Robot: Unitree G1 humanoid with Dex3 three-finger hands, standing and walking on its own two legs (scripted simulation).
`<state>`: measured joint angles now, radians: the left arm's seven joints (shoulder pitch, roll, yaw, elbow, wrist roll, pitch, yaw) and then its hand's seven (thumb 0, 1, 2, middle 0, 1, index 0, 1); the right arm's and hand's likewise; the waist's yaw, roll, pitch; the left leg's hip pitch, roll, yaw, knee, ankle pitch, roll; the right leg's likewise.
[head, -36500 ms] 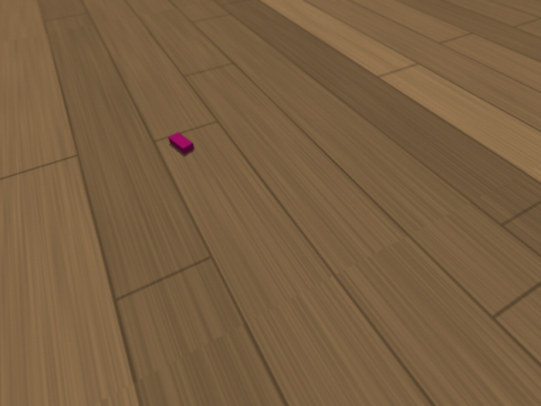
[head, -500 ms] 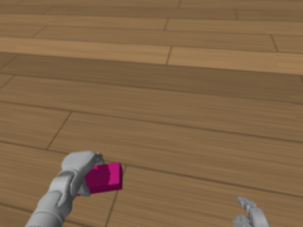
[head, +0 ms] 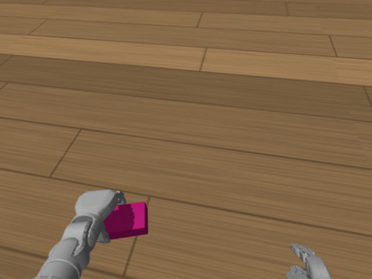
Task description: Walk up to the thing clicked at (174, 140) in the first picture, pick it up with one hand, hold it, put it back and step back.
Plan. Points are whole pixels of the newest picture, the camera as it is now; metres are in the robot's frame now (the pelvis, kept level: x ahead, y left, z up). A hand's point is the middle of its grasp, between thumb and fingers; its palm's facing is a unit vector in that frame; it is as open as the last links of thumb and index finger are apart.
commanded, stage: crouch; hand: left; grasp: from above
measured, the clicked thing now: (117, 221) +0.29 +0.20 -0.11
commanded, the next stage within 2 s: lower in 1.66 s
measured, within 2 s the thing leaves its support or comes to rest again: neither
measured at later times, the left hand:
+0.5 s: hand (128, 234) +0.32 +0.22 -0.31, palm faces -0.43 +0.04 -0.90, open 9.8 cm
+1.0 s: hand (140, 243) +0.33 +0.22 -0.50, palm faces -0.45 +0.01 -0.89, open 9.9 cm
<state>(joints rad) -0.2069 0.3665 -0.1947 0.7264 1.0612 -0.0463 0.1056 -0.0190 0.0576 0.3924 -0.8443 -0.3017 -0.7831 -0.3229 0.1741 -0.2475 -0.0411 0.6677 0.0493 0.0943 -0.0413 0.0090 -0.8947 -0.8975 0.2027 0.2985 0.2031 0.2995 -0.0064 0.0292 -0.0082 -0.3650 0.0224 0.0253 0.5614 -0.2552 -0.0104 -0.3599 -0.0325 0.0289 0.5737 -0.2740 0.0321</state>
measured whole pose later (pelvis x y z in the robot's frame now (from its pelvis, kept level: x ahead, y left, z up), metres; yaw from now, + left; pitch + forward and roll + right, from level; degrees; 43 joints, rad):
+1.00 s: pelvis -0.07 +0.00 -0.32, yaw -2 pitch +37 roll -5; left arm -0.71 0.44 -0.03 1.27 1.22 -0.09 0.48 0.00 0.02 0.44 -0.84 -0.35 -0.78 -0.36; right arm 0.13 -0.24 -0.05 0.78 -0.11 -0.08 0.06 0.00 -0.90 -0.90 0.20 0.30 0.21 0.30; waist -0.15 0.03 -0.19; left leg -2.03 0.02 -0.09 2.03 -0.65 -0.02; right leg -1.96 0.00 -0.01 2.00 -0.68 0.05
